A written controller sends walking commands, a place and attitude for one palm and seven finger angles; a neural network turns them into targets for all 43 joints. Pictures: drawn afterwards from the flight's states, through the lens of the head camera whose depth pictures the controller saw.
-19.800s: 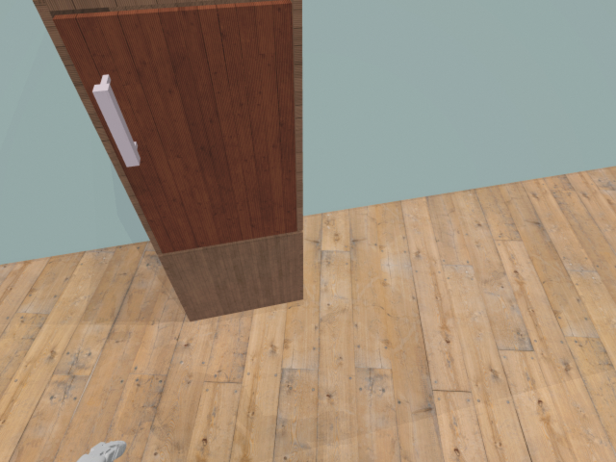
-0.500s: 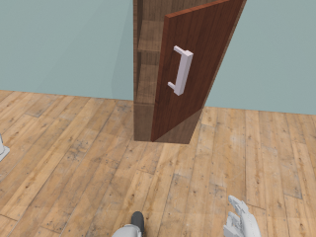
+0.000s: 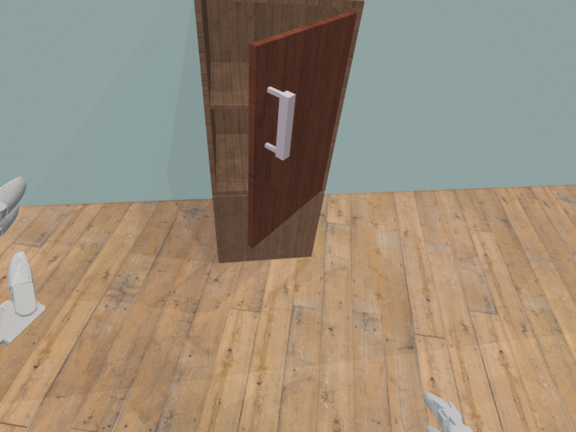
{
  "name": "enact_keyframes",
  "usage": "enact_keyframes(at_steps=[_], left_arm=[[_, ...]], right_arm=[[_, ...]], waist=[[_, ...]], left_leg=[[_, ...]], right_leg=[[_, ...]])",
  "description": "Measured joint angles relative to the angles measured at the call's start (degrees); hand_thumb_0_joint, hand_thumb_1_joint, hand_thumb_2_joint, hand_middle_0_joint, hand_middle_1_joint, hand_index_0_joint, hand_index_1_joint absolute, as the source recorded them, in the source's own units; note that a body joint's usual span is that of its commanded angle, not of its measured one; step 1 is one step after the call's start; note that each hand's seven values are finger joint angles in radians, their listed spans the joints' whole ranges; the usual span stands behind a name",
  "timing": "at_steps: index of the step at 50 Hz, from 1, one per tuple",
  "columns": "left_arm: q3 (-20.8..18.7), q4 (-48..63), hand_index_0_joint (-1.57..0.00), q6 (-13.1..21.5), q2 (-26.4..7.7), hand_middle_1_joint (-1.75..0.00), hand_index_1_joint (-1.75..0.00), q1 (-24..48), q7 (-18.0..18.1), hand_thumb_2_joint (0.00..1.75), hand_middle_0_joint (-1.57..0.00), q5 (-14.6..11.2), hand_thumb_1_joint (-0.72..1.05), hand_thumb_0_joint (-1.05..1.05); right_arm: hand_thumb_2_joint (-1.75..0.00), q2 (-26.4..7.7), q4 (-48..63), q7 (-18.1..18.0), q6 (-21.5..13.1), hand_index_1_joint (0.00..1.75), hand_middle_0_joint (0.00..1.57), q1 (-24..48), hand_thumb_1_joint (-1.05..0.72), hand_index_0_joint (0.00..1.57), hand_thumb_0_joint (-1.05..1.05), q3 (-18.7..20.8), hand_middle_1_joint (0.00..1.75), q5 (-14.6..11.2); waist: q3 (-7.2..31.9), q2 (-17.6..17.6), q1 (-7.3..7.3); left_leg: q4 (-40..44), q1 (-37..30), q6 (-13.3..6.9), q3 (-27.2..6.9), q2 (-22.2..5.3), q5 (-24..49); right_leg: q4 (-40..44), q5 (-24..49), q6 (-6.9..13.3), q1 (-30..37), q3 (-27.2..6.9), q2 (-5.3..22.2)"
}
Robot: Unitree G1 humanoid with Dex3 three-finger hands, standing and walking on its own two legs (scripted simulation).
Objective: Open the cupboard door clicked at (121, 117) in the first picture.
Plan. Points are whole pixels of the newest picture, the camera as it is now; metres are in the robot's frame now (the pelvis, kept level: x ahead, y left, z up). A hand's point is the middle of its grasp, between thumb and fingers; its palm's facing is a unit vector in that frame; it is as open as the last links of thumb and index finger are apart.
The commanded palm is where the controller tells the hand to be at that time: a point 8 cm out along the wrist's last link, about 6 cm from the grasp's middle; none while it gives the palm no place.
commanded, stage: stop stepping back and stand still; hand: left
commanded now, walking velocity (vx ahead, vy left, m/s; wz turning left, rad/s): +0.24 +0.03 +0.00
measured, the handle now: (277, 123) +0.73 +0.04 +0.07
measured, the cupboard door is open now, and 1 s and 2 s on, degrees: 43 43 43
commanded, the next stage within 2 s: let the arm hang, fingers relaxed in 0.62 s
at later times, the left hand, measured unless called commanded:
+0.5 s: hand out of the picture +0.14 +0.28 +0.17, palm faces +0.49 -0.75 -0.45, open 7.4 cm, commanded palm +0.08 +0.32 +0.17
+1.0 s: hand out of the picture +0.05 +0.20 -0.17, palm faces +0.05 -0.99 -0.16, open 7.3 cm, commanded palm none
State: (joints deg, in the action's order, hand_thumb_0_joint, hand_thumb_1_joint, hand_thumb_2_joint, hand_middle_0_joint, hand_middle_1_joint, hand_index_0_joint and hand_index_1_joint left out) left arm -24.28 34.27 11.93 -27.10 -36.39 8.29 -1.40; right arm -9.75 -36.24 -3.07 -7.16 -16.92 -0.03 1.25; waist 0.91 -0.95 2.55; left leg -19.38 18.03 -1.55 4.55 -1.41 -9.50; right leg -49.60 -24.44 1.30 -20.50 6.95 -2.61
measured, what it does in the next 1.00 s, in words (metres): steps on the spot: right foot, then left foot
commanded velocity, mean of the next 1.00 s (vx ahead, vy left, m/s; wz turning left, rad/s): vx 0.08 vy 0.01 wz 0.00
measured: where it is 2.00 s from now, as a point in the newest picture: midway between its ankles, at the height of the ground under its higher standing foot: outside the picture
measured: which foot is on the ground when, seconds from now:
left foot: down 0.00-0.06, up 0.08-0.40, down 0.42-0.62, up 0.64-0.86, down 0.88-1.00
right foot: up 0.00-0.08, down 0.10-1.00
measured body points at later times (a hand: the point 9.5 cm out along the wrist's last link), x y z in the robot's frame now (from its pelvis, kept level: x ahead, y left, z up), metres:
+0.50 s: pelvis -0.06 +0.02 -0.02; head -0.06 +0.03 +0.43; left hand +0.11 +0.32 +0.20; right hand +0.11 -0.22 -0.09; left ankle -0.10 +0.16 -0.75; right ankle -0.06 -0.07 -0.73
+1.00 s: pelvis -0.04 +0.03 -0.02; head -0.01 +0.03 +0.43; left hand +0.04 +0.25 -0.16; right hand +0.04 -0.20 -0.16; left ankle -0.05 +0.15 -0.75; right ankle -0.02 -0.06 -0.75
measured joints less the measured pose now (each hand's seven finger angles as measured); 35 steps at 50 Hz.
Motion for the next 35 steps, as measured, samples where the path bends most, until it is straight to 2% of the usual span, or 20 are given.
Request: enact_keyframes(at_steps=[3,4,5,6,7,8,10,12,15,17,20,21,23,25,27,29,30,31,32,35], left_arm=[[-1.4,-2.5,-0.22,-1.1,-1.9,-0.31,-0.30,0.7,0.7,0.90,-0.22,-0.2,0.89,0.01],[-2.8,-2.6,-0.22,-1.8,-3.4,-0.31,-0.30,1.3,0.9,0.90,-0.22,-0.2,0.89,0.01],[-3.7,-2.8,-0.22,-2.0,-3.5,-0.31,-0.30,2.5,0.9,0.90,-0.21,-0.3,0.89,0.01],[-3.6,-3.7,-0.22,-2.0,-1.8,-0.30,-0.30,4.2,0.5,0.90,-0.21,-0.3,0.89,0.01],[-3.3,-4.9,-0.22,-2.0,0.0,-0.30,-0.30,5.2,0.0,0.90,-0.21,-0.5,0.89,0.01],[-2.8,-6.6,-0.22,-1.6,1.5,-0.30,-0.30,6.0,-0.2,0.90,-0.21,-0.6,0.89,0.01],[-1.0,-10.6,-0.22,-1.3,4.4,-0.30,-0.30,7.5,-0.3,0.90,-0.21,-0.5,0.89,0.01],[0.9,-13.4,-0.21,-1.7,6.9,-0.30,-0.30,8.4,-0.1,0.90,-0.21,-0.2,0.89,0.01],[3.7,-14.2,-0.21,-1.8,9.0,-0.30,-0.30,8.9,0.4,0.90,-0.21,0.7,0.89,0.01],[4.7,-12.2,-0.21,-1.5,8.6,-0.30,-0.30,8.5,0.7,0.90,-0.21,0.9,0.89,0.01],[3.7,-7.0,-0.21,-0.4,6.5,-0.30,-0.30,7.2,1.4,0.90,-0.21,0.4,0.89,0.01],[2.6,-5.5,-0.22,0.2,5.4,-0.30,-0.30,6.9,1.8,0.90,-0.21,0.1,0.89,0.01],[0.1,-4.9,-0.22,0.9,3.0,-0.30,-0.30,7.1,2.3,0.90,-0.21,-0.2,0.89,0.01],[-1.6,-5.9,-0.22,1.2,1.8,-0.30,-0.30,7.7,2.2,0.90,-0.21,-0.1,0.89,0.01],[-2.4,-6.9,-0.21,0.8,1.4,-0.30,-0.30,8.4,2.0,0.90,-0.21,0.0,0.89,0.01],[-2.7,-7.5,-0.21,0.6,1.5,-0.30,-0.30,8.1,1.9,0.90,-0.21,-0.1,0.89,0.01],[-2.7,-7.7,-0.21,0.6,1.5,-0.30,-0.30,7.7,1.7,0.90,-0.21,-0.2,0.89,0.01],[-2.2,-8.1,-0.21,0.6,2.1,-0.30,-0.30,7.5,1.4,0.90,-0.21,-0.2,0.89,0.01],[-1.4,-8.4,-0.21,0.5,2.8,-0.30,-0.30,7.2,1.0,0.90,-0.21,-0.2,0.89,0.01],[1.0,-8.9,-0.21,0.5,4.6,-0.30,-0.30,5.9,0.1,0.90,-0.21,-0.3,0.89,0.01]], right_arm=[[-0.90,-0.7,-0.3,-1.2,0.9,0.30,0.20,-0.8,-0.90,0.20,0.01,0.8,0.30,-0.2],[-0.90,-0.7,-0.1,-1.3,1.0,0.30,0.20,-0.8,-0.90,0.20,0.01,0.8,0.30,-0.5],[-0.90,-1.4,-0.5,-1.3,1.1,0.30,0.20,0.1,-0.90,0.20,0.01,0.8,0.30,-0.7],[-0.90,-2.5,-2.1,-1.2,1.4,0.30,0.20,1.6,-0.90,0.20,0.01,1.0,0.30,-0.6],[-0.90,-3.3,-3.9,-0.9,2.0,0.30,0.20,2.7,-0.90,0.20,0.01,1.0,0.30,-0.3],[-0.90,-3.5,-5.3,-0.8,2.7,0.30,0.20,3.1,-0.90,0.20,0.01,1.1,0.30,-0.4],[-0.90,-3.2,-6.0,-0.9,3.0,0.30,0.20,2.4,-0.90,0.20,0.02,1.2,0.30,-0.8],[-0.90,-3.0,-5.6,-1.6,2.4,0.30,0.20,1.5,-0.91,0.20,0.02,1.0,0.30,-1.0],[-0.90,-3.1,-4.3,-2.7,0.7,0.30,0.20,1.3,-0.91,0.20,0.02,0.9,0.30,-0.6],[-0.90,-3.1,-3.5,-3.3,-0.3,0.30,0.20,1.5,-0.91,0.20,0.02,0.8,0.30,-0.2],[-0.90,-3.3,-1.2,-3.7,-1.3,0.30,0.20,2.0,-0.90,0.20,0.02,0.6,0.30,0.0],[-0.90,-3.2,-0.5,-3.6,-1.4,0.30,0.20,2.5,-0.90,0.20,0.02,0.7,0.30,-0.1],[-0.90,-1.6,-0.1,-3.1,-1.1,0.30,0.20,3.6,-0.90,0.20,0.01,0.8,0.30,-0.4],[-0.90,-0.3,-0.1,-2.4,-1.3,0.30,0.20,3.7,-0.91,0.20,0.01,0.5,0.30,-0.4],[-0.90,0.3,0.0,-1.5,-1.6,0.30,0.20,3.4,-0.90,0.20,0.01,0.0,0.30,-0.6],[-0.90,0.4,0.3,-0.8,-1.6,0.30,0.20,3.0,-0.90,0.20,0.01,-0.5,0.30,-0.8],[-0.90,0.4,0.5,-0.5,-1.4,0.30,0.20,2.9,-0.90,0.20,0.01,-0.7,0.30,-0.9],[-0.90,0.0,0.3,-0.2,-1.1,0.30,0.20,3.0,-0.90,0.20,0.01,-0.8,0.30,-1.1],[-0.90,-0.4,-0.1,0.0,-0.6,0.30,0.21,3.3,-0.90,0.20,0.01,-0.7,0.30,-1.3],[-0.90,-1.2,-1.8,0.4,1.1,0.30,0.21,4.3,-0.90,0.20,0.01,-0.1,0.30,-1.7]], waist=[[1.2,1.8,-0.47],[1.7,0.1,-1.22],[1.8,-0.8,-2.85],[1.1,0.3,-4.15],[1.1,1.3,-4.88],[1.7,1.6,-5.09],[3.4,1.2,-4.96],[4.5,0.4,-4.67],[4.1,-0.4,-3.96],[3.2,-1.1,-3.60],[1.7,-1.1,-3.09],[1.1,-1.2,-2.79],[-0.2,-2.8,-2.56],[-0.3,-2.6,-2.04],[-0.7,-1.3,-1.58],[-1.3,-0.1,-1.35],[-1.6,0.3,-1.30],[-2.3,1.8,-1.21],[-2.8,3.0,-1.04],[-4.0,3.7,-1.51]], left_leg=[[-3.2,4.1,1.0,1.0,-0.1,-6.5],[-10.0,8.3,1.5,2.2,1.1,-10.0],[-20.0,13.0,1.8,1.6,1.7,-11.8],[-30.1,16.3,2.1,-0.7,1.3,-12.1],[-38.4,18.3,2.6,-2.4,0.8,-10.9],[-43.9,19.1,2.9,-3.2,0.4,-9.7],[-47.9,18.0,2.9,-3.6,-0.4,-6.9],[-45.6,14.9,2.4,-3.4,-1.2,-6.7],[-33.9,8.0,1.1,-2.2,-2.1,-9.7],[-23.9,2.6,0.4,-1.0,-2.1,-11.5],[-9.9,-5.8,-0.6,0.3,-1.9,-9.2],[-8.2,-7.0,0.3,0.1,-1.9,-7.6],[-10.0,-7.3,2.8,0.9,-1.3,-8.4],[-10.4,-7.8,3.7,0.8,-1.6,-9.4],[-10.5,-8.2,3.9,0.4,-2.1,-9.7],[-11.8,-8.1,4.1,0.2,-2.5,-10.6],[-13.2,-7.6,4.3,0.1,-2.5,-11.5],[-15.0,-7.0,4.4,-0.3,-3.3,-12.5],[-17.3,-5.9,3.4,-1.0,-3.8,-13.3],[-30.1,-0.5,2.1,-3.4,-1.5,-16.9]], right_leg=[[12.3,-6.1,1.7,8.3,2.8,-0.9],[17.9,-6.7,3.5,10.6,0.9,0.3],[20.6,-2.6,4.9,10.0,-1.2,1.4],[18.8,3.5,5.0,7.9,-1.3,1.2],[16.9,5.5,4.6,6.5,-1.5,0.9],[16.2,5.9,4.2,5.9,-1.6,1.0],[17.7,6.0,3.4,6.3,-1.6,1.8],[19.9,7.1,2.8,6.8,-1.6,2.9],[21.8,8.7,2.2,6.9,-1.6,4.2],[21.7,8.9,1.8,6.6,-1.7,4.8],[18.5,7.5,1.0,5.2,-1.6,4.5],[16.0,6.3,0.7,4.1,-1.7,4.4],[9.3,1.5,-0.2,1.9,-3.5,4.6],[4.7,-1.2,-0.9,0.1,-3.3,4.0],[5.9,0.8,-1.4,0.0,-1.9,3.7],[11.2,4.7,-1.8,1.5,-0.8,3.3],[14.1,6.7,-1.5,2.6,-0.6,3.2],[14.6,7.5,0.0,3.0,0.0,2.5],[14.3,7.4,1.4,3.0,0.5,1.9],[15.0,7.4,3.1,3.2,0.3,2.1]])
